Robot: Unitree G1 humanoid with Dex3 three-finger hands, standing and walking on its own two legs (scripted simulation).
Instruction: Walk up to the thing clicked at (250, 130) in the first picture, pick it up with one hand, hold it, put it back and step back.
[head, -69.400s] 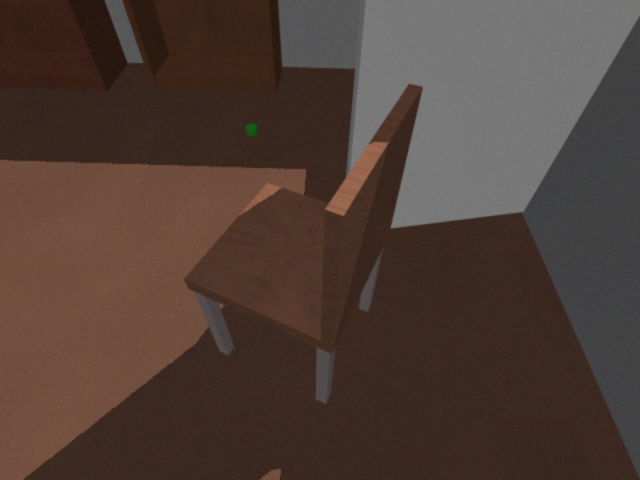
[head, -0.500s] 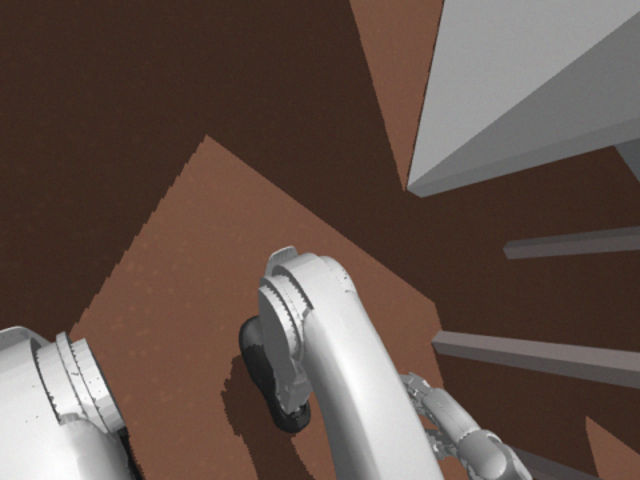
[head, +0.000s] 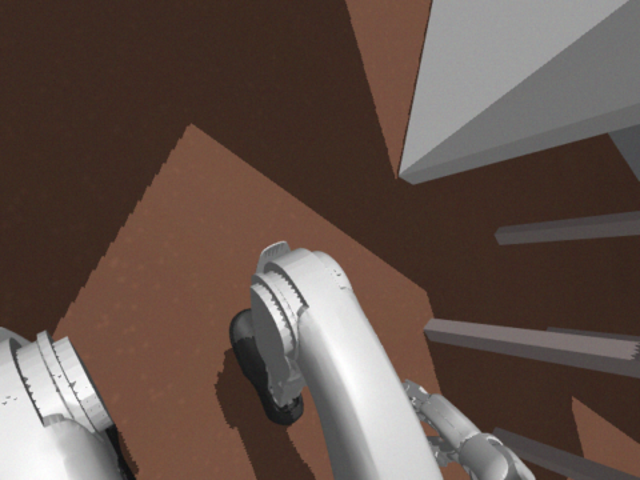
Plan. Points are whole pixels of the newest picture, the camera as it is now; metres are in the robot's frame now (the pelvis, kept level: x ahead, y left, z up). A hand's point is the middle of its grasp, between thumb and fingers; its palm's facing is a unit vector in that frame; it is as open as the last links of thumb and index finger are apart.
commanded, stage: rest palm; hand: left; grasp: from above
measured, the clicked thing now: out of the picture +0.47 +0.41 -0.29
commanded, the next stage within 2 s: none
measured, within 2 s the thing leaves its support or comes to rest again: neither
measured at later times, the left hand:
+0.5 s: hand out of the picture +0.45 +0.40 -0.24, palm faces -0.41 -0.17 -0.89, open 14.2 cm
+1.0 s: hand out of the picture +0.45 +0.40 -0.24, palm faces -0.42 -0.18 -0.89, open 14.1 cm
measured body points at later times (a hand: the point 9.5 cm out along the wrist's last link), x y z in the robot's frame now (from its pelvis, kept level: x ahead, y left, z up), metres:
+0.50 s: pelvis +0.00 +0.00 +0.00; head +0.28 +0.16 +0.31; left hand +0.46 +0.41 -0.19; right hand +0.10 -0.24 -0.05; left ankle +0.07 +0.14 -0.28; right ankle +0.11 -0.12 -0.28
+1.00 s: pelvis +0.00 +0.00 +0.00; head +0.28 +0.16 +0.31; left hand +0.47 +0.40 -0.19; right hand +0.09 -0.25 -0.05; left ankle +0.07 +0.14 -0.28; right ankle +0.11 -0.12 -0.28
